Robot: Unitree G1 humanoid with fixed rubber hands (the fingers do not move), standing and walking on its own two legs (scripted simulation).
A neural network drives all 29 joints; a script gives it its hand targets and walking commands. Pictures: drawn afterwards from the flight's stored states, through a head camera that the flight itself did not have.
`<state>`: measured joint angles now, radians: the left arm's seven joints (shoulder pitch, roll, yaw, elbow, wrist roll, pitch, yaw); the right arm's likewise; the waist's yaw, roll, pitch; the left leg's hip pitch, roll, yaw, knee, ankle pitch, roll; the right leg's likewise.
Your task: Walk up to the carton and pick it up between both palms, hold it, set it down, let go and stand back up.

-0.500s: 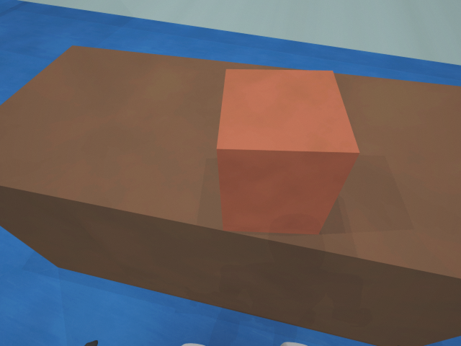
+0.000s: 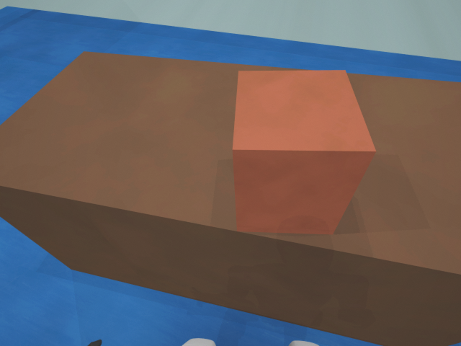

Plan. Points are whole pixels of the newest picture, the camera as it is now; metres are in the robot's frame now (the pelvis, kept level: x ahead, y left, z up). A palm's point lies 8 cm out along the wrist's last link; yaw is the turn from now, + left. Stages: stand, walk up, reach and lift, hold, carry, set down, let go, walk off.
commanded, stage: walk up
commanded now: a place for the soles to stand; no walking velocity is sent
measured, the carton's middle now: (287, 156) +0.44 -0.08 +0.06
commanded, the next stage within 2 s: reach and lift in 0.78 s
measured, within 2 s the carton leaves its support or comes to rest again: neither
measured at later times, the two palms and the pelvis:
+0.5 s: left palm out of the picture +0.06 +0.29 -0.11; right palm out of the picture +0.06 -0.29 -0.11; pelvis -0.01 +0.00 +0.00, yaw +0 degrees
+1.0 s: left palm out of the picture +0.11 +0.28 -0.10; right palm out of the picture +0.10 -0.29 -0.10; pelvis -0.01 -0.01 +0.00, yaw +0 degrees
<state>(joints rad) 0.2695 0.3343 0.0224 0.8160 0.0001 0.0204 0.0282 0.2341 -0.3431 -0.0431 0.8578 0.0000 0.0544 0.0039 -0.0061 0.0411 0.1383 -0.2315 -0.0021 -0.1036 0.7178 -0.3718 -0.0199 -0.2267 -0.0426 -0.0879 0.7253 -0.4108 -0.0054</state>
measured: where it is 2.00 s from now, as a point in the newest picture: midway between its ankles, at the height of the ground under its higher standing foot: outside the picture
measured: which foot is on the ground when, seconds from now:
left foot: down 0.00-1.00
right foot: down 0.00-1.00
